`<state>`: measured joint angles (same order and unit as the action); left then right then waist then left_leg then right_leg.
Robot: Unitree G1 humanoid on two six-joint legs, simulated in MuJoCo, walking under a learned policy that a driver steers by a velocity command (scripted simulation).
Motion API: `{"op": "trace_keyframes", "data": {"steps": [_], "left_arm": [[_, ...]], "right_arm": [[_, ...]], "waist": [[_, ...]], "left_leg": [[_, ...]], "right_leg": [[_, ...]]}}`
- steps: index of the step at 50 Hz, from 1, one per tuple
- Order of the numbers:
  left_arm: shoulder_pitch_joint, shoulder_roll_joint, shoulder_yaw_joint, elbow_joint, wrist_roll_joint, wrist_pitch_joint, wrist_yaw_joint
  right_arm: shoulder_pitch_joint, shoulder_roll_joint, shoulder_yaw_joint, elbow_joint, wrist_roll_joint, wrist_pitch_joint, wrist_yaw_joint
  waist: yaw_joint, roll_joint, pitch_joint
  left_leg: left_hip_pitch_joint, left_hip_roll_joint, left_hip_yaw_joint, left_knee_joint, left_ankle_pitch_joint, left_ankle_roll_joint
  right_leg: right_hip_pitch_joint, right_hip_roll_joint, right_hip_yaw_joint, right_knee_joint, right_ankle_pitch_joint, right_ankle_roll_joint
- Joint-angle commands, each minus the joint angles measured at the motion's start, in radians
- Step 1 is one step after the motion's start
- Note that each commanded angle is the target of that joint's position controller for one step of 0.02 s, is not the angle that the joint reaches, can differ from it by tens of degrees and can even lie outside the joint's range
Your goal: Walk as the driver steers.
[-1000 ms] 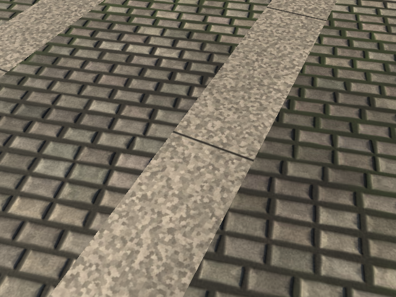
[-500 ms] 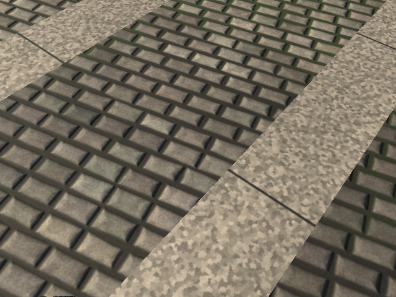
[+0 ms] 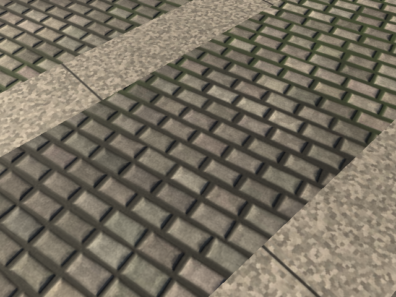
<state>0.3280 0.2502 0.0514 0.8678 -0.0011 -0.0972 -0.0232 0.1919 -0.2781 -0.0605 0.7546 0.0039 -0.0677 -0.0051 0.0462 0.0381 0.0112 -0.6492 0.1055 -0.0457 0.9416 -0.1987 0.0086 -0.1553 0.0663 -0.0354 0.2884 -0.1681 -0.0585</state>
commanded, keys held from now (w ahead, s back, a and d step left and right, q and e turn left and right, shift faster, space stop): w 0.20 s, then w+e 0.60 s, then w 0.20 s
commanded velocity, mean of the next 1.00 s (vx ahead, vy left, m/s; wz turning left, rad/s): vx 0.50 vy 0.00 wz -0.29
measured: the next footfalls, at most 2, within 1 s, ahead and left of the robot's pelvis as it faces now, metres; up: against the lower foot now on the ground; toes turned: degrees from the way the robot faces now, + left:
left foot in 0.26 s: +0.31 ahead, +0.16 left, +0.00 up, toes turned +1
right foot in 0.80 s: +0.56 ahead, -0.13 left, +0.00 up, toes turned -20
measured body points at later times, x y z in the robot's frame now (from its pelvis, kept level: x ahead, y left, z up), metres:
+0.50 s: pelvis +0.28 +0.06 +0.00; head +0.30 +0.07 +0.45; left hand +0.42 +0.33 -0.12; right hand +0.32 -0.22 -0.12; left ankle +0.27 +0.16 -0.75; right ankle +0.32 -0.11 -0.66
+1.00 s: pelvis +0.53 -0.05 -0.01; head +0.56 -0.07 +0.44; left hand +0.72 +0.17 -0.12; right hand +0.57 -0.36 -0.11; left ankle +0.61 +0.11 -0.67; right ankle +0.53 -0.12 -0.75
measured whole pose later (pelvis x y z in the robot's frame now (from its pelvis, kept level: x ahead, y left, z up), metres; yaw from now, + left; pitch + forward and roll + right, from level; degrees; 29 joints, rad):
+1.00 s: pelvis +0.53 -0.05 -0.01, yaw -21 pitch +1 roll +0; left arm 0.27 0.26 0.07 0.75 0.00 -0.06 -0.03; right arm 0.16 -0.30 -0.06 0.79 0.01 -0.10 0.00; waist 0.02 0.03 0.04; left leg -0.58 0.12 -0.03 1.10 -0.31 -0.01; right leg -0.24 0.10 -0.02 0.39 -0.17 -0.09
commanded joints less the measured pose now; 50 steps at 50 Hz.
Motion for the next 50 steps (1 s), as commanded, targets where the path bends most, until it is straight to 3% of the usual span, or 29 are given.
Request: {"op": "trace_keyframes", "data": {"steps": [1,4,8,10,11,12,13,14,15,16,17,18,20,21,24,29,34,37,38,39,40,41,42,43,44,45,46,48,50], "left_arm": [[-0.043,0.167,0.037,-0.064,-0.010,-0.011,0.012],[0.023,0.179,0.038,-0.037,-0.020,-0.002,0.015],[0.073,0.188,0.041,-0.006,-0.024,0.019,0.019],[0.063,0.205,0.046,-0.001,-0.024,0.030,0.024],[0.049,0.209,0.046,-0.002,-0.027,0.035,0.026],[0.043,0.191,0.037,-0.006,-0.023,0.037,0.027],[0.030,0.140,0.015,-0.039,0.000,0.033,0.027],[0.166,0.022,-0.020,-0.050,-0.009,0.011,0.021],[0.112,0.136,0.007,-0.030,-0.033,-0.001,0.019],[0.020,0.181,0.022,-0.061,-0.049,-0.006,0.018],[-0.026,0.170,0.023,-0.068,-0.043,-0.003,0.022],[-0.045,0.159,0.028,-0.071,-0.030,0.006,0.025],[-0.001,0.120,0.029,-0.061,-0.031,0.035,0.025],[0.004,0.099,0.027,-0.062,-0.032,0.047,0.025],[-0.046,0.087,0.030,-0.090,-0.024,0.063,0.026],[-0.188,0.061,0.019,-0.138,-0.018,0.053,-0.002],[-0.325,0.059,0.012,-0.219,-0.019,0.053,-0.030],[-0.281,0.097,0.032,-0.241,-0.019,0.059,-0.041],[-0.193,0.127,0.050,-0.226,-0.022,0.061,-0.039],[-0.038,0.177,0.080,-0.188,-0.024,0.062,-0.030],[0.116,0.270,0.116,-0.155,-0.023,0.072,-0.008],[0.051,0.359,0.123,-0.178,-0.031,0.065,-0.001],[0.090,0.265,0.092,-0.193,-0.017,0.056,-0.005],[0.075,0.202,0.075,-0.177,-0.007,0.046,-0.006],[0.008,0.174,0.064,-0.178,-0.011,0.037,-0.009],[-0.060,0.129,0.050,-0.187,-0.009,0.033,-0.006],[-0.095,0.115,0.042,-0.200,0.004,0.030,-0.003],[-0.102,0.131,0.045,-0.196,0.003,0.020,0.000],[-0.080,0.158,0.051,-0.180,-0.001,0.011,0.007]], "right_arm": [[-0.054,-0.028,0.000,-0.070,-0.002,-0.015,0.004],[-0.153,-0.023,0.005,-0.095,0.008,-0.021,0.015],[-0.238,-0.043,0.002,-0.136,0.016,-0.030,0.037],[-0.205,-0.069,-0.006,-0.136,0.014,-0.035,0.043],[-0.135,-0.091,-0.019,-0.119,0.010,-0.038,0.041],[0.012,-0.138,-0.044,-0.078,0.004,-0.039,0.033],[0.206,-0.217,-0.066,-0.048,-0.013,-0.038,0.020],[0.248,-0.282,-0.078,-0.027,-0.015,-0.029,0.021],[0.260,-0.180,-0.055,-0.030,-0.006,-0.024,0.020],[0.195,-0.142,-0.040,-0.033,-0.002,-0.025,0.015],[0.125,-0.117,-0.031,-0.038,-0.006,-0.027,0.015],[0.071,-0.087,-0.023,-0.037,-0.009,-0.030,0.019],[0.023,-0.065,-0.020,-0.028,-0.018,-0.045,0.023],[0.016,-0.069,-0.023,-0.019,-0.017,-0.052,0.023],[0.021,-0.095,-0.035,0.009,-0.023,-0.060,0.013],[0.051,-0.128,-0.043,0.038,-0.016,-0.048,-0.005],[0.128,-0.164,-0.057,0.078,0.006,-0.014,-0.011],[0.106,-0.202,-0.067,0.074,0.017,0.008,-0.019],[0.094,-0.214,-0.070,0.070,0.019,0.017,-0.023],[0.075,-0.212,-0.066,0.065,0.023,0.022,-0.026],[0.089,-0.175,-0.050,0.047,0.003,0.013,-0.028],[0.174,-0.032,-0.003,-0.007,-0.018,-0.019,-0.012],[0.099,-0.115,-0.014,-0.006,0.018,-0.064,0.008],[0.021,-0.143,-0.022,-0.021,0.056,-0.079,0.018],[0.005,-0.126,-0.017,-0.023,0.043,-0.082,0.012],[-0.006,-0.134,-0.024,-0.010,0.014,-0.075,0.004],[0.016,-0.136,-0.028,-0.002,0.007,-0.061,0.005],[0.050,-0.112,-0.027,0.009,0.000,-0.036,0.006],[0.012,-0.087,-0.019,-0.004,-0.008,-0.021,0.002]], "waist": [[-0.014,-0.096,-0.004],[0.027,-0.100,0.015],[0.038,-0.112,0.042],[0.003,-0.128,0.020],[-0.045,-0.129,-0.020],[-0.116,-0.111,-0.115],[-0.191,-0.009,-0.274],[-0.127,0.258,-0.407],[-0.174,0.157,-0.380],[-0.167,0.111,-0.223],[-0.134,0.050,-0.149],[-0.105,0.044,-0.085],[-0.052,0.073,-0.049],[-0.040,0.061,-0.035],[-0.032,0.025,0.002],[-0.078,0.006,0.041],[-0.124,-0.001,0.084],[-0.069,0.047,0.023],[-0.015,0.060,-0.030],[0.073,0.042,-0.110],[0.129,-0.067,-0.204],[0.003,-0.330,-0.298],[0.076,-0.188,-0.401],[0.084,-0.142,-0.268],[0.032,-0.053,-0.162],[-0.001,-0.048,-0.117],[-0.032,-0.070,-0.088],[-0.061,-0.064,-0.075],[-0.058,-0.062,-0.041]], "left_leg": [[0.010,0.008,0.012,-0.183,0.180,-0.012],[0.054,-0.026,0.037,-0.324,0.282,-0.012],[0.027,-0.045,0.032,-0.413,0.206,0.020],[0.097,-0.065,0.044,-0.446,0.134,0.047],[0.224,-0.091,0.064,-0.480,0.128,0.066],[0.450,-0.091,0.063,-0.484,0.153,0.096],[0.770,0.099,-0.133,-0.437,0.207,0.166],[1.081,0.328,-0.567,-0.523,0.053,0.317],[1.040,0.309,-0.619,-0.588,-0.090,0.298],[0.909,0.274,-0.458,-0.612,-0.063,0.247],[0.772,0.231,-0.346,-0.643,0.002,0.219],[0.659,0.196,-0.263,-0.684,0.050,0.204],[0.530,0.164,-0.154,-0.758,0.097,0.192],[0.500,0.163,-0.112,-0.781,0.139,0.196],[0.494,0.162,-0.001,-0.812,0.235,0.196],[0.533,0.130,0.160,-0.824,0.268,0.156],[0.710,0.186,0.210,-0.760,0.353,0.139],[0.766,0.193,0.250,-0.594,0.771,0.105],[0.758,0.181,0.265,-0.461,0.912,0.092],[0.683,0.143,0.291,-0.256,0.904,0.060],[0.432,0.099,0.293,0.053,0.584,0.011],[-0.026,-0.132,0.189,0.442,-0.326,-0.054],[-0.124,-0.111,-0.044,0.509,-0.356,-0.026],[-0.173,-0.063,-0.037,0.484,-0.289,0.001],[-0.140,-0.010,-0.029,0.375,-0.208,0.011],[-0.076,0.026,-0.023,0.288,-0.171,0.009],[-0.005,0.042,-0.025,0.254,-0.142,0.005],[0.047,0.046,-0.013,0.184,-0.111,-0.013],[0.019,0.048,-0.001,0.089,-0.035,-0.038]], "right_leg": [[-0.006,-0.242,0.144,-0.150,0.266,-0.157],[0.022,-0.240,0.118,-0.143,0.225,-0.140],[0.153,-0.303,0.150,-0.084,0.246,-0.126],[0.197,-0.321,0.154,-0.022,0.356,-0.106],[0.183,-0.299,0.141,0.066,0.497,-0.089],[0.117,-0.249,0.110,0.234,0.560,-0.063],[-0.096,-0.183,0.067,0.541,0.308,-0.023],[-0.481,-0.025,0.056,0.872,-0.369,0.031],[-0.588,-0.066,0.170,0.991,-0.419,0.029],[-0.642,-0.109,0.157,1.007,-0.331,0.024],[-0.608,-0.152,0.136,0.967,-0.244,0.029],[-0.575,-0.175,0.132,0.917,-0.189,0.036],[-0.479,-0.204,0.138,0.877,-0.125,0.044],[-0.472,-0.208,0.137,0.866,-0.108,0.049],[-0.539,-0.209,0.156,0.788,0.006,0.064],[-0.522,-0.189,0.085,0.510,0.239,0.054],[-0.574,-0.166,0.015,0.373,0.151,0.012],[-0.441,-0.088,-0.065,0.357,-0.001,-0.041],[-0.323,-0.044,-0.091,0.351,-0.039,-0.066],[-0.098,0.000,-0.094,0.277,0.023,-0.102],[0.213,-0.112,0.112,0.251,0.047,-0.162],[0.538,-0.379,0.713,0.119,-0.080,-0.374],[0.572,-0.424,0.839,0.003,-0.145,-0.371],[0.480,-0.391,0.665,0.012,-0.073,-0.315],[0.314,-0.347,0.528,0.016,0.037,-0.271],[0.190,-0.311,0.431,0.008,0.143,-0.242],[0.091,-0.290,0.382,-0.017,0.214,-0.235],[0.008,-0.276,0.329,-0.065,0.283,-0.240],[-0.025,-0.266,0.268,-0.101,0.332,-0.238]]}}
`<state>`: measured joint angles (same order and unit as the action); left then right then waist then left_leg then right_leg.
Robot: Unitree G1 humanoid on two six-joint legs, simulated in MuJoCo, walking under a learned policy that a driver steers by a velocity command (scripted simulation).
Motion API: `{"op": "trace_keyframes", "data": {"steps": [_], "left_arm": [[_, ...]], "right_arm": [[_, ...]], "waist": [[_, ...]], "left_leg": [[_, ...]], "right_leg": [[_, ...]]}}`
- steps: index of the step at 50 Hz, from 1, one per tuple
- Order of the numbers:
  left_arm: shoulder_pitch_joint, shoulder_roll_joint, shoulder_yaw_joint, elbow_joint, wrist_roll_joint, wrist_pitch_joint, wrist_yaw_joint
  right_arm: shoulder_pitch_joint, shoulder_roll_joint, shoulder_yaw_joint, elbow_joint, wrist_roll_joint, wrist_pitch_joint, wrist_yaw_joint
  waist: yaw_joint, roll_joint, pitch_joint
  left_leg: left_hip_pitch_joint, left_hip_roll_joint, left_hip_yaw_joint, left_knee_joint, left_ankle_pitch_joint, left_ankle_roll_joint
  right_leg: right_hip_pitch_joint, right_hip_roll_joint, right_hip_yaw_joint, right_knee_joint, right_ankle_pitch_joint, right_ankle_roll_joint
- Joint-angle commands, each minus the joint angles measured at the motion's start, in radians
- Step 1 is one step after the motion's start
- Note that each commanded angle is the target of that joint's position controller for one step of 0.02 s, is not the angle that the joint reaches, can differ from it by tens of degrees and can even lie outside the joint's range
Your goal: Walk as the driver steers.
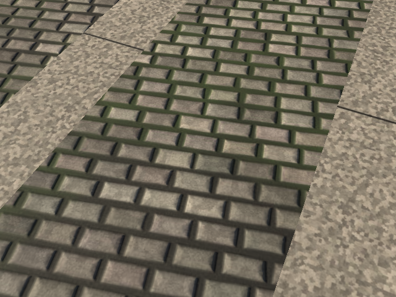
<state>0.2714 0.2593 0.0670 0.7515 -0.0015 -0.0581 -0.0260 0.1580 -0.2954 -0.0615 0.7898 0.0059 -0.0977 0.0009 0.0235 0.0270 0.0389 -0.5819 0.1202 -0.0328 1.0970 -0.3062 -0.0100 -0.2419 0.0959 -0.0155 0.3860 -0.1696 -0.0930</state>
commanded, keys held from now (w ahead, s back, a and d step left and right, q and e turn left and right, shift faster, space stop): w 0.64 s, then w+q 0.36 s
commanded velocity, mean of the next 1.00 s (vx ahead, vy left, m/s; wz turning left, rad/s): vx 0.50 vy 0.00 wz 0.05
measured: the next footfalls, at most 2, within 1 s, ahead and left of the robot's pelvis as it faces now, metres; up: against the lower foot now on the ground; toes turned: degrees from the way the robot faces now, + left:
left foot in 0.32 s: +0.36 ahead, +0.16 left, +0.00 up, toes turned +0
right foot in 0.84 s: +0.65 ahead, -0.09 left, +0.00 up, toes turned +2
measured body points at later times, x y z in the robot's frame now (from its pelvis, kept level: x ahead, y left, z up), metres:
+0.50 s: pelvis +0.29 +0.07 +0.00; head +0.31 +0.09 +0.45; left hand +0.39 +0.35 -0.12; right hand +0.37 -0.20 -0.11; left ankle +0.32 +0.16 -0.74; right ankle +0.25 -0.08 -0.66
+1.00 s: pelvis +0.56 +0.01 +0.00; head +0.58 +0.00 +0.45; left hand +0.66 +0.29 -0.10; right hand +0.65 -0.26 -0.14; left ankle +0.49 +0.15 -0.65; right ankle +0.61 -0.09 -0.74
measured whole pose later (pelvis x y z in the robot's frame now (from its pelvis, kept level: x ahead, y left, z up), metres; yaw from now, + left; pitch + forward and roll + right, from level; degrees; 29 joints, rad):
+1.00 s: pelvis +0.56 +0.01 +0.00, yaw +7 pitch +1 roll -1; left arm 0.20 0.25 0.06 0.78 0.01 -0.09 -0.01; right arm 0.30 -0.31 -0.07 0.86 0.03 -0.05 0.00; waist 0.00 0.05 0.02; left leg -0.49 0.06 -0.04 1.16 -0.36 0.02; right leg -0.29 -0.01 -0.09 0.44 -0.17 -0.02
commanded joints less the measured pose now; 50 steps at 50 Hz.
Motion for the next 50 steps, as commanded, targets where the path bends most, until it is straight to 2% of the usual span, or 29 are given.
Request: {"op": "trace_keyframes", "data": {"steps": [1,5,10,13,14,15,16,17,18,19,20,21,22,23,26,29,32,35,37,39,40,41,42,43,44,45,47,48,50], "left_arm": [[-0.012,0.154,0.037,-0.055,-0.002,-0.028,0.015],[0.031,0.158,0.035,-0.028,-0.009,-0.024,0.026],[0.108,0.170,0.038,0.024,-0.016,-0.014,0.026],[0.110,0.185,0.045,0.042,-0.018,0.000,0.035],[0.094,0.192,0.046,0.041,-0.017,0.004,0.037],[0.075,0.186,0.042,0.038,-0.016,0.009,0.038],[0.072,0.152,0.026,0.026,-0.006,0.010,0.040],[0.192,0.066,0.000,0.005,-0.005,-0.005,0.036],[0.182,0.074,-0.005,0.016,-0.011,-0.024,0.031],[0.100,0.154,0.014,-0.003,-0.033,-0.035,0.024],[0.023,0.159,0.013,-0.025,-0.037,-0.041,0.023],[-0.018,0.152,0.014,-0.035,-0.023,-0.041,0.025],[-0.009,0.146,0.020,-0.032,-0.012,-0.033,0.028],[0.019,0.130,0.019,-0.024,-0.012,-0.023,0.028],[0.017,0.096,0.012,-0.023,-0.006,-0.005,0.034],[-0.074,0.080,0.006,-0.046,0.000,-0.008,0.033],[-0.175,0.055,-0.005,-0.067,-0.005,-0.019,0.022],[-0.276,0.055,-0.007,-0.101,-0.011,-0.029,0.009],[-0.308,0.068,-0.004,-0.118,-0.014,-0.039,-0.002],[-0.280,0.097,0.005,-0.115,-0.013,-0.049,-0.008],[-0.231,0.113,0.012,-0.103,-0.013,-0.054,-0.007],[-0.121,0.145,0.031,-0.071,-0.009,-0.057,-0.001],[0.042,0.201,0.052,-0.038,0.007,-0.059,0.009],[0.164,0.299,0.077,-0.023,0.021,-0.049,0.018],[0.197,0.249,0.065,-0.010,0.012,-0.039,0.015],[0.137,0.179,0.043,-0.016,0.005,-0.037,0.019],[0.002,0.112,0.019,-0.020,0.004,-0.038,0.019],[-0.042,0.091,0.014,-0.017,0.009,-0.044,0.018],[-0.085,0.087,0.017,-0.006,0.012,-0.055,0.017]], "right_arm": [[0.014,-0.063,-0.014,-0.049,-0.012,0.012,-0.005],[-0.105,-0.040,-0.002,-0.073,-0.005,0.003,0.007],[-0.219,-0.050,0.001,-0.111,0.007,-0.009,0.030],[-0.189,-0.074,-0.006,-0.114,0.006,-0.018,0.043],[-0.136,-0.092,-0.014,-0.102,0.006,-0.020,0.043],[-0.021,-0.120,-0.031,-0.067,0.003,-0.021,0.038],[0.142,-0.171,-0.050,-0.029,-0.008,-0.020,0.031],[0.263,-0.263,-0.073,-0.010,-0.024,-0.016,0.026],[0.302,-0.203,-0.057,0.010,-0.002,-0.010,0.032],[0.241,-0.150,-0.038,0.002,0.010,-0.008,0.030],[0.169,-0.125,-0.029,-0.014,0.005,-0.002,0.026],[0.108,-0.104,-0.021,-0.020,-0.005,0.001,0.026],[0.073,-0.079,-0.011,-0.027,-0.016,-0.002,0.027],[0.057,-0.076,-0.009,-0.026,-0.019,-0.005,0.029],[0.065,-0.101,-0.016,-0.006,-0.010,-0.016,0.024],[0.099,-0.123,-0.022,0.015,-0.004,-0.010,0.012],[0.141,-0.136,-0.023,0.036,0.005,-0.002,0.004],[0.215,-0.144,-0.025,0.069,0.016,0.013,0.002],[0.230,-0.151,-0.029,0.078,0.020,0.026,-0.003],[0.220,-0.165,-0.036,0.081,0.021,0.036,-0.009],[0.206,-0.171,-0.039,0.079,0.021,0.041,-0.011],[0.192,-0.157,-0.034,0.076,0.020,0.043,-0.011],[0.185,-0.107,-0.016,0.060,0.007,0.040,-0.010],[0.290,-0.005,0.014,0.035,-0.003,0.023,-0.006],[0.301,-0.026,0.014,0.036,0.019,0.007,-0.002],[0.218,-0.126,-0.015,0.026,0.043,0.006,-0.003],[0.125,-0.117,-0.021,0.002,0.030,0.019,-0.007],[0.136,-0.101,-0.027,0.003,0.024,0.032,-0.007],[0.159,-0.056,-0.024,0.003,0.028,0.058,-0.006]], "waist": [[-0.026,-0.054,-0.055],[0.023,-0.077,-0.028],[0.067,-0.095,0.018],[0.034,-0.120,0.006],[0.001,-0.132,-0.025],[-0.062,-0.123,-0.096],[-0.130,-0.087,-0.226],[-0.112,0.129,-0.389],[-0.132,0.245,-0.446],[-0.137,0.157,-0.293],[-0.118,0.081,-0.186],[-0.089,0.032,-0.102],[-0.054,0.042,-0.070],[-0.031,0.068,-0.063],[-0.011,0.057,-0.046],[-0.034,0.030,-0.027],[-0.073,0.029,-0.009],[-0.109,0.024,0.018],[-0.107,0.034,0.026],[-0.075,0.054,0.010],[-0.042,0.065,-0.013],[0.018,0.055,-0.079],[0.089,0.019,-0.217],[0.081,-0.201,-0.389],[0.090,-0.323,-0.467],[0.095,-0.210,-0.304],[0.044,-0.128,-0.121],[0.009,-0.152,-0.078],[-0.027,-0.152,-0.043]], "left_leg": [[-0.068,0.032,-0.012,-0.126,0.131,-0.029],[-0.036,-0.008,0.012,-0.401,0.390,-0.028],[-0.061,-0.046,0.015,-0.554,0.394,0.006],[-0.023,-0.065,0.020,-0.598,0.279,0.050],[0.059,-0.090,0.042,-0.608,0.244,0.068],[0.222,-0.122,0.074,-0.633,0.259,0.096],[0.494,-0.047,0.004,-0.586,0.306,0.146],[0.901,0.203,-0.412,-0.604,0.176,0.299],[0.986,0.270,-0.706,-0.763,0.014,0.350],[0.887,0.243,-0.603,-0.789,-0.106,0.297],[0.741,0.207,-0.476,-0.808,-0.087,0.261],[0.594,0.170,-0.386,-0.843,-0.006,0.249],[0.496,0.140,-0.327,-0.875,0.065,0.240],[0.436,0.125,-0.293,-0.901,0.117,0.244],[0.383,0.102,-0.183,-0.954,0.252,0.258],[0.410,0.081,-0.103,-0.971,0.335,0.243],[0.428,0.052,-0.039,-0.972,0.341,0.213],[0.480,0.074,-0.072,-0.937,0.317,0.214],[0.532,0.100,-0.109,-0.892,0.321,0.207],[0.563,0.123,-0.148,-0.837,0.349,0.189],[0.560,0.119,-0.153,-0.787,0.410,0.178],[0.532,0.075,-0.126,-0.669,0.516,0.153],[0.405,0.015,-0.085,-0.440,0.447,0.118],[0.034,-0.127,0.007,-0.059,0.081,0.042],[-0.127,-0.156,-0.077,0.125,-0.293,0.032],[-0.204,-0.094,-0.102,0.203,-0.235,0.039],[-0.174,-0.021,-0.063,0.152,-0.081,0.039],[-0.120,0.008,-0.071,0.105,-0.032,0.036],[-0.057,0.023,-0.063,0.073,0.014,0.027]], "right_leg": [[0.061,-0.284,0.221,-0.208,0.339,-0.194],[0.074,-0.232,0.129,-0.216,0.263,-0.131],[0.203,-0.296,0.168,-0.174,0.195,-0.119],[0.291,-0.336,0.189,-0.104,0.318,-0.091],[0.300,-0.326,0.178,-0.045,0.458,-0.077],[0.283,-0.284,0.142,0.086,0.605,-0.056],[0.158,-0.232,0.100,0.307,0.533,-0.022],[-0.232,-0.085,0.036,0.705,0.149,0.058],[-0.421,-0.019,0.136,0.870,-0.406,0.068],[-0.527,-0.085,0.163,0.950,-0.371,0.057],[-0.538,-0.139,0.123,0.923,-0.281,0.048],[-0.510,-0.177,0.099,0.852,-0.209,0.050],[-0.452,-0.209,0.103,0.795,-0.159,0.052],[-0.399,-0.221,0.102,0.768,-0.136,0.060],[-0.396,-0.236,0.080,0.665,-0.066,0.089],[-0.432,-0.238,0.068,0.487,0.102,0.108],[-0.389,-0.207,0.037,0.298,0.242,0.108],[-0.375,-0.176,0.034,0.193,0.255,0.110],[-0.372,-0.162,0.047,0.139,0.212,0.100],[-0.307,-0.149,0.055,0.101,0.148,0.083],[-0.228,-0.135,0.041,0.082,0.119,0.070],[-0.059,-0.117,0.020,0.051,0.116,0.045],[0.219,-0.205,0.088,0.107,0.147,-0.005],[0.631,-0.466,0.437,0.115,0.089,-0.133],[0.668,-0.542,0.719,-0.033,-0.096,-0.191],[0.544,-0.500,0.599,-0.066,-0.202,-0.142],[0.273,-0.427,0.371,-0.135,-0.120,-0.096],[0.178,-0.397,0.290,-0.173,-0.066,-0.084],[0.081,-0.376,0.179,-0.230,0.021,-0.081]]}}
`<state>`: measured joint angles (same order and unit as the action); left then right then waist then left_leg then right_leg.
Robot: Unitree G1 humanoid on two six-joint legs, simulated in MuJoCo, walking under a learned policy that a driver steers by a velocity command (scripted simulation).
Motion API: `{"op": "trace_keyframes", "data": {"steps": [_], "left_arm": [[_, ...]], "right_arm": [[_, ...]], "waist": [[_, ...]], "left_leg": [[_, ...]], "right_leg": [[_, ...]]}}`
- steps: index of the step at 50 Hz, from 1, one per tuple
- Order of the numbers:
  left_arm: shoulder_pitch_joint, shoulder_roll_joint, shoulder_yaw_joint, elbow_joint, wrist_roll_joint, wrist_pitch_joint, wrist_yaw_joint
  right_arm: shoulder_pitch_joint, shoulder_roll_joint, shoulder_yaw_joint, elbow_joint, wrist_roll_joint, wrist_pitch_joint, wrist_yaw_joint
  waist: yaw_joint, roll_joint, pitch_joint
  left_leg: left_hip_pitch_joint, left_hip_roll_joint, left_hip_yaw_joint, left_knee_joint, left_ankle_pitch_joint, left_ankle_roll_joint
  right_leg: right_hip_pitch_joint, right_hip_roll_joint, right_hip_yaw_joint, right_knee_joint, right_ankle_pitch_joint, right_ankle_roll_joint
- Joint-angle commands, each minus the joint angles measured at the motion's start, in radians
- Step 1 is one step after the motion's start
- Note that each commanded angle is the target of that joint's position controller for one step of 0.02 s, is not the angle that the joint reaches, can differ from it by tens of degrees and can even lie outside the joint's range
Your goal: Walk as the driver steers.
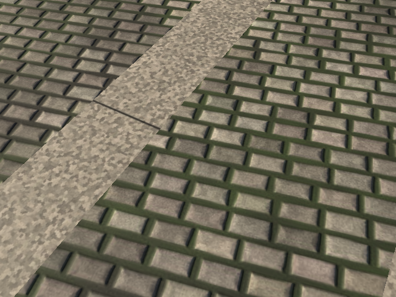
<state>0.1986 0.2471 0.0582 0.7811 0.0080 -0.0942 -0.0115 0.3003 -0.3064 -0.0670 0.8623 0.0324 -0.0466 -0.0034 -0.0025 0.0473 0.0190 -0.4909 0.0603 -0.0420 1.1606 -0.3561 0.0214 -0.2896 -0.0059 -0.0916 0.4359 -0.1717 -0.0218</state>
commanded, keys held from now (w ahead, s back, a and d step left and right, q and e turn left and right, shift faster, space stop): w+q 0.16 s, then no key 0.84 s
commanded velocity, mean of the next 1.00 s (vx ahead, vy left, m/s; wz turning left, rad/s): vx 0.20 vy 0.00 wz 0.20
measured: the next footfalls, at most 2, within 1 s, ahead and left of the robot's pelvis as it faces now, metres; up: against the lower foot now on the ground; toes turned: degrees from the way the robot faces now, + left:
left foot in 0.34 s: +0.32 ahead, +0.17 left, +0.00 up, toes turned +11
right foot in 0.70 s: +0.35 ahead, -0.07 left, +0.00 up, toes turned +11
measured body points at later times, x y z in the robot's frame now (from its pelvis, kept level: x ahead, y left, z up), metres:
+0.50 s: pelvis +0.21 +0.07 -0.01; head +0.25 +0.09 +0.44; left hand +0.25 +0.36 -0.14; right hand +0.41 -0.16 -0.11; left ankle +0.28 +0.16 -0.74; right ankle +0.19 -0.10 -0.66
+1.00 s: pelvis +0.29 +0.06 +0.00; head +0.30 +0.06 +0.45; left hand +0.31 +0.33 -0.14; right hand +0.44 -0.17 -0.14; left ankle +0.28 +0.17 -0.74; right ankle +0.31 -0.07 -0.74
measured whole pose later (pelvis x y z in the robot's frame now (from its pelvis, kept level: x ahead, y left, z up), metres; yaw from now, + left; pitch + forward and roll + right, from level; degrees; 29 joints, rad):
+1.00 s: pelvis +0.29 +0.06 +0.00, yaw +11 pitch -1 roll +0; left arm 0.17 0.23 0.04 1.02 0.01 -0.02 0.03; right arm 0.15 -0.23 -0.04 0.95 -0.01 0.01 -0.02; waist 0.01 0.00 0.03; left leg -0.23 -0.02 0.01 0.48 -0.23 0.02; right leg -0.21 -0.04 0.00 0.50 -0.28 0.03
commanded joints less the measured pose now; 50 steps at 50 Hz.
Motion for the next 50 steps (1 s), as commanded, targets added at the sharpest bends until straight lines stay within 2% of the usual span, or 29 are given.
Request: {"op": "trace_keyframes", "data": {"steps": [1,4,7,8,10,12,14,15,16,17,18,19,20,21,22,23,24,26,29,32,34,35,36,37,38,39,40,43,50], "left_arm": [[-0.014,0.111,0.031,-0.027,0.004,-0.024,0.004],[0.005,0.139,0.043,-0.001,0.008,-0.027,0.014],[0.017,0.163,0.051,0.014,0.004,-0.018,0.024],[0.030,0.173,0.054,0.019,0.001,-0.014,0.027],[0.054,0.181,0.056,0.037,-0.007,-0.002,0.030],[0.075,0.201,0.060,0.057,-0.021,0.015,0.031],[0.060,0.228,0.067,0.065,-0.038,0.027,0.034],[0.039,0.233,0.067,0.066,-0.045,0.033,0.036],[0.050,0.212,0.059,0.070,-0.041,0.035,0.036],[0.090,0.162,0.039,0.053,0.000,0.030,0.034],[0.217,0.058,0.001,0.053,0.030,0.020,0.017],[0.246,0.120,0.008,0.095,-0.014,0.016,0.006],[0.132,0.163,0.022,0.073,-0.054,0.022,0.005],[0.057,0.156,0.020,0.061,-0.047,0.031,0.018],[0.026,0.153,0.024,0.069,-0.028,0.047,0.034],[0.044,0.147,0.025,0.076,-0.019,0.067,0.044],[0.069,0.136,0.025,0.085,-0.013,0.080,0.050],[0.094,0.108,0.021,0.098,-0.007,0.088,0.060],[0.051,0.095,0.012,0.101,-0.006,0.094,0.061],[0.013,0.106,0.014,0.105,-0.007,0.103,0.053],[0.016,0.094,0.011,0.117,0.007,0.100,0.046],[0.013,0.107,0.011,0.118,0.019,0.097,0.045],[0.006,0.156,0.016,0.109,0.021,0.094,0.046],[-0.029,0.198,0.028,0.123,0.005,0.094,0.047],[-0.042,0.140,0.020,0.126,0.002,0.089,0.041],[-0.047,0.109,0.009,0.133,0.009,0.081,0.039],[-0.060,0.107,0.007,0.138,0.012,0.074,0.037],[-0.036,0.108,0.004,0.166,0.001,0.058,0.038],[-0.026,0.106,0.000,0.210,-0.005,0.071,0.046]], "right_arm": [[0.007,-0.035,-0.018,-0.079,-0.001,0.016,-0.002],[-0.046,-0.026,-0.018,-0.109,-0.010,0.025,0.002],[-0.130,-0.011,-0.011,-0.135,-0.012,0.017,0.023],[-0.170,-0.005,-0.007,-0.149,-0.013,0.015,0.030],[-0.236,0.006,-0.001,-0.176,-0.022,0.012,0.040],[-0.255,-0.004,-0.004,-0.199,-0.027,0.010,0.048],[-0.211,-0.039,-0.019,-0.201,-0.033,0.009,0.052],[-0.122,-0.068,-0.035,-0.176,-0.037,0.007,0.052],[-0.007,-0.117,-0.059,-0.139,-0.039,0.005,0.043],[0.087,-0.209,-0.080,-0.125,-0.047,0.010,0.021],[0.025,-0.249,-0.064,-0.152,-0.065,0.015,0.007],[0.045,-0.186,-0.044,-0.165,-0.054,0.015,0.021],[0.015,-0.155,-0.041,-0.148,-0.043,0.016,0.029],[-0.060,-0.120,-0.032,-0.147,-0.027,0.013,0.028],[-0.122,-0.078,-0.017,-0.151,-0.029,0.013,0.024],[-0.171,-0.063,-0.011,-0.154,-0.041,0.012,0.022],[-0.195,-0.067,-0.012,-0.152,-0.056,0.009,0.021],[-0.212,-0.066,-0.013,-0.139,-0.067,-0.001,0.015],[-0.212,-0.066,-0.012,-0.113,-0.061,0.003,0.001],[-0.214,-0.054,-0.003,-0.088,-0.055,0.017,-0.004],[-0.223,-0.031,0.008,-0.073,-0.044,0.024,-0.003],[-0.187,-0.010,0.016,-0.054,-0.045,0.023,-0.001],[-0.151,-0.006,0.018,-0.044,-0.055,0.022,0.000],[-0.101,-0.004,0.012,-0.036,-0.050,0.022,-0.001],[-0.151,-0.019,0.012,-0.033,-0.055,0.027,-0.007],[-0.174,-0.029,0.007,-0.036,-0.049,0.033,-0.011],[-0.174,-0.020,0.008,-0.027,-0.046,0.039,-0.016],[-0.163,-0.023,0.006,-0.002,-0.048,0.043,-0.016],[-0.171,-0.019,0.004,0.056,-0.037,0.043,-0.017]], "waist": [[-0.008,-0.156,-0.012],[-0.006,-0.117,0.008],[0.019,-0.104,0.027],[0.035,-0.097,0.038],[0.055,-0.081,0.068],[0.051,-0.100,0.056],[0.011,-0.135,0.009],[-0.045,-0.133,-0.043],[-0.100,-0.098,-0.110],[-0.116,0.049,-0.220],[0.002,0.245,-0.360],[-0.051,0.119,-0.536],[-0.065,0.066,-0.399],[-0.049,0.012,-0.258],[-0.027,-0.009,-0.181],[0.013,0.017,-0.147],[0.035,0.036,-0.141],[0.055,0.043,-0.154],[0.038,0.056,-0.171],[0.026,0.062,-0.131],[0.046,0.040,-0.086],[0.042,0.012,-0.064],[0.009,-0.058,-0.042],[-0.049,-0.177,-0.025],[-0.016,-0.171,-0.011],[-0.012,-0.160,-0.007],[-0.015,-0.156,-0.006],[-0.002,-0.114,-0.036],[0.013,-0.055,-0.057]], "left_leg": [[-0.156,0.087,-0.055,-0.006,0.091,-0.010],[-0.210,0.089,-0.061,-0.123,0.213,-0.025],[-0.180,0.075,-0.016,-0.309,0.358,-0.019],[-0.172,0.070,0.007,-0.359,0.383,-0.014],[-0.138,0.046,0.040,-0.461,0.386,-0.005],[-0.101,0.017,0.060,-0.520,0.344,0.011],[-0.013,-0.030,0.083,-0.561,0.275,0.041],[0.103,-0.065,0.101,-0.623,0.303,0.062],[0.287,-0.100,0.107,-0.691,0.436,0.088],[0.560,0.062,-0.080,-0.634,0.906,0.139],[0.808,0.314,-0.412,-0.564,1.339,0.329],[0.815,0.368,-0.495,-0.641,1.194,0.410],[0.707,0.304,-0.388,-0.704,0.962,0.372],[0.571,0.245,-0.301,-0.740,0.776,0.303],[0.422,0.210,-0.248,-0.782,0.685,0.264],[0.287,0.183,-0.196,-0.821,0.650,0.242],[0.209,0.168,-0.165,-0.847,0.640,0.236],[0.166,0.153,-0.120,-0.862,0.661,0.239],[0.177,0.144,-0.103,-0.883,0.524,0.226],[0.156,0.130,-0.121,-0.909,0.209,0.198],[0.115,0.090,-0.116,-0.893,0.003,0.142],[0.099,0.060,-0.111,-0.877,-0.056,0.097],[0.088,0.010,-0.079,-0.819,-0.083,0.055],[0.129,-0.052,-0.011,-0.811,-0.032,0.026],[0.231,-0.057,0.009,-0.775,0.042,0.011],[0.273,-0.049,0.007,-0.757,0.082,0.017],[0.287,-0.040,0.000,-0.752,0.116,0.027],[0.295,-0.032,-0.006,-0.747,0.222,0.036],[0.324,-0.029,0.002,-0.732,0.350,0.028]], "right_leg": [[0.115,-0.276,0.213,-0.296,0.073,-0.160],[0.140,-0.276,0.105,-0.314,0.165,-0.167],[0.162,-0.252,-0.002,-0.319,0.193,-0.144],[0.173,-0.255,-0.024,-0.321,0.191,-0.140],[0.191,-0.255,-0.061,-0.286,0.309,-0.132],[0.249,-0.272,-0.070,-0.220,0.468,-0.119],[0.298,-0.279,-0.071,-0.107,0.655,-0.095],[0.304,-0.255,-0.083,0.009,0.717,-0.070],[0.254,-0.204,-0.109,0.181,0.680,-0.030],[0.046,-0.143,-0.123,0.462,0.297,0.031],[-0.230,-0.011,-0.018,0.807,-0.565,0.096],[-0.230,-0.015,0.173,0.901,-0.579,0.096],[-0.313,-0.045,0.146,0.901,-0.516,0.088],[-0.359,-0.084,0.128,0.834,-0.440,0.077],[-0.315,-0.109,0.135,0.768,-0.378,0.077],[-0.217,-0.119,0.141,0.711,-0.328,0.079],[-0.141,-0.110,0.132,0.668,-0.283,0.080],[-0.072,-0.100,0.126,0.543,-0.246,0.081],[-0.013,-0.093,0.127,0.367,-0.146,0.076],[0.043,-0.076,0.115,0.239,-0.084,0.065],[0.128,-0.057,0.093,0.071,0.009,0.043],[0.161,-0.086,0.128,0.005,0.073,0.026],[0.162,-0.153,0.191,-0.025,0.137,-0.001],[0.072,-0.154,0.191,-0.022,-0.027,-0.029],[-0.031,-0.126,0.186,-0.064,-0.175,-0.019],[-0.065,-0.113,0.176,-0.084,-0.197,0.001],[-0.061,-0.102,0.164,-0.081,-0.145,0.019],[0.019,-0.087,0.144,-0.040,0.002,0.026],[0.086,-0.070,0.124,-0.011,0.120,0.015]]}}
